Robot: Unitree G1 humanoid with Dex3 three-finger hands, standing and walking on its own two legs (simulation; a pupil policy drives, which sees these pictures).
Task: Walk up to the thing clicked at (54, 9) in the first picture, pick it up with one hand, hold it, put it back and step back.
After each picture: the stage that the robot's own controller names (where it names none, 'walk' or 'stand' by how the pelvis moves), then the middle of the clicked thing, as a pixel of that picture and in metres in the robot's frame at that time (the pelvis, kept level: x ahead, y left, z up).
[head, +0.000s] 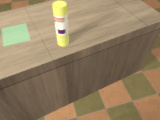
stand; (61, 25) +0.73 +0.10 -0.03
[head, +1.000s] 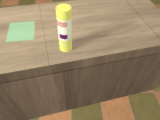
rise first; (64, 30) +0.66 +0.12 -0.01
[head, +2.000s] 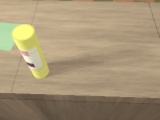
rise first; (33, 55) +0.42 +0.22 +0.00
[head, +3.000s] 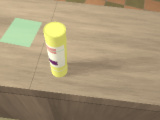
stand; (57, 53) +0.44 +0.10 +0.00
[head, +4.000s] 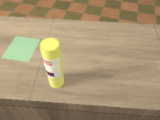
stand; (53, 65) +0.45 +0.13 -0.03
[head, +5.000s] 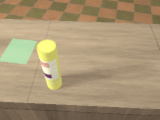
stand; (51, 67) +0.44 +0.13 -0.03
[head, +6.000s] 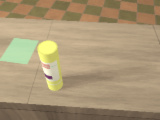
stand; (52, 68) +0.44 +0.13 -0.03
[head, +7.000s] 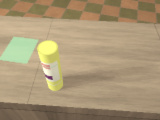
stand; (52, 68) +0.43 +0.13 -0.03
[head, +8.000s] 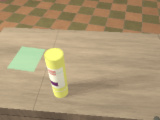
rise first; (57, 75) +0.42 +0.12 -0.03
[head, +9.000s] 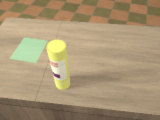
go down; (60, 67) +0.44 +0.11 -0.03
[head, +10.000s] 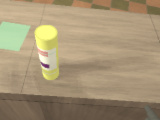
go down; (48, 56) +0.45 +0.10 +0.00
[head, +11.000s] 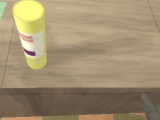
go down; (33, 41) +0.45 +0.11 +0.05
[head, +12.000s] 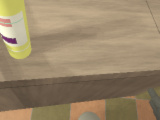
close in; (13, 26) +0.46 +0.12 +0.08
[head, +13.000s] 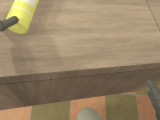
close; out of the picture +0.63 +0.05 +0.01
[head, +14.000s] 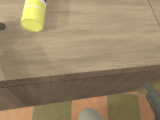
lift; out of the picture +0.64 +0.02 +0.00
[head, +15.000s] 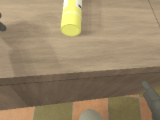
lift; (72, 3) +0.62 -0.10 +0.00
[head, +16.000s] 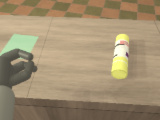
lift; (121, 54) +0.56 -0.21 -0.07
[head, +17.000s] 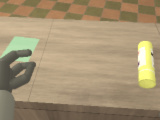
close; (145, 62) +0.51 -0.32 -0.09
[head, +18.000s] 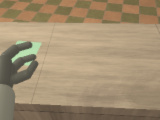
stand; out of the picture +0.48 -0.43 -0.10
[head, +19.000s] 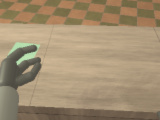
stand; out of the picture +0.44 -0.54 -0.10
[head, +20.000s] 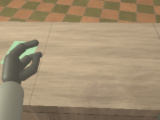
stand; out of the picture +0.41 -0.65 -0.10
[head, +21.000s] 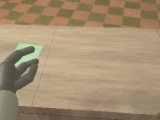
stand; out of the picture +0.29 -0.91 -0.73
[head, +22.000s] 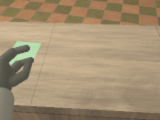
close; out of the picture +0.36 -1.07 -0.73
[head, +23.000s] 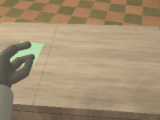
close; out of the picture +0.41 -1.23 -0.73
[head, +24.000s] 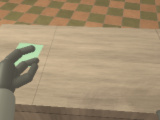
stand; out of the picture +0.48 -1.38 -0.73
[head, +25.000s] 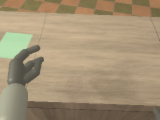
stand; out of the picture +0.56 -1.51 -0.72
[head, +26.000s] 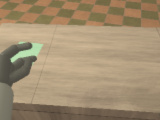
close; out of the picture +0.59 -1.66 -0.72
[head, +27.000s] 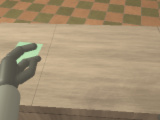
stand; out of the picture +0.64 -1.78 -0.73
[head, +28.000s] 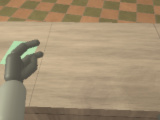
stand; out of the picture +0.72 -1.90 -0.73
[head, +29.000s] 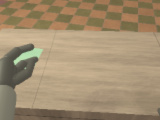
stand; out of the picture +0.76 -2.01 -0.73
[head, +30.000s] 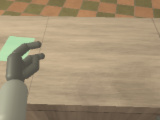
stand; out of the picture +0.83 -2.10 -0.73
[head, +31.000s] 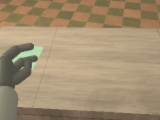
stand; out of the picture +0.86 -2.20 -0.73
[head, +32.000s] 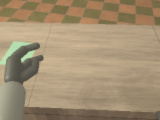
stand; out of the picture +0.88 -2.29 -0.73
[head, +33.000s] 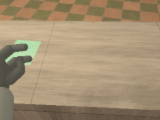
crouch; out of the picture +0.93 -2.37 -0.73
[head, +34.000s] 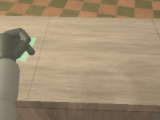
crouch; out of the picture +0.98 -2.44 -0.72
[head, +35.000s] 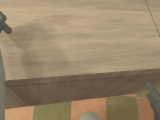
lower; out of the picture +1.04 -2.50 -0.65
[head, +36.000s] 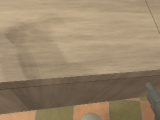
lower; out of the picture +1.07 -2.56 -0.63
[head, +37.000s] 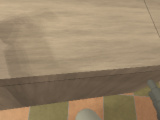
lower; out of the picture +1.10 -2.62 -0.63
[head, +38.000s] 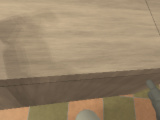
lower; out of the picture +1.12 -2.67 -0.63
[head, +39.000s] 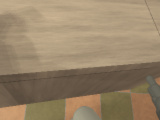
lower; out of the picture +1.18 -2.71 -0.61
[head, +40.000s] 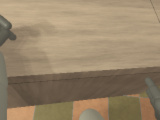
lower; out of the picture +1.16 -2.76 -0.62
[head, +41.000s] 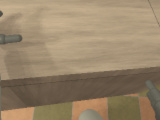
withdraw; out of the picture +1.19 -2.79 -0.63
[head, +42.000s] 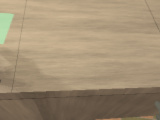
sink last; out of the picture +1.27 -2.81 -0.67
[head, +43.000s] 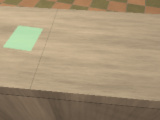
stand; out of the picture +1.13 -2.86 -0.69
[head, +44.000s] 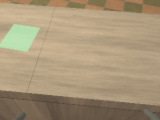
stand; out of the picture +1.12 -2.88 -0.69
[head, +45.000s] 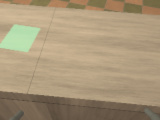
stand; out of the picture +1.13 -2.89 -0.68
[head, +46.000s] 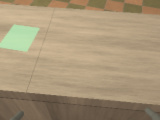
stand; out of the picture +1.14 -2.90 -0.68
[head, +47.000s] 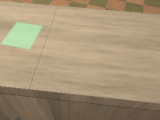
stand; out of the picture +1.12 -2.92 -0.69
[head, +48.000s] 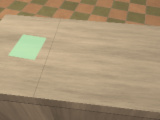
walk; out of the picture +1.07 -2.93 -0.74
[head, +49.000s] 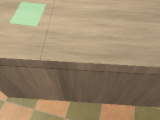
walk; out of the picture +1.38 -2.90 -0.73
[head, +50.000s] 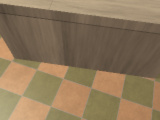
walk; out of the picture +1.48 -2.99 -0.72
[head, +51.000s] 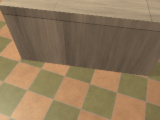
stand; out of the picture +1.66 -2.97 -0.73
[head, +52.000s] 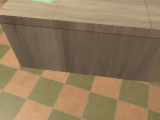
stand; out of the picture +1.58 -2.98 -0.75
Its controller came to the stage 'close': yes
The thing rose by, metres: 0.00
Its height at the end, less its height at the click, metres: -0.71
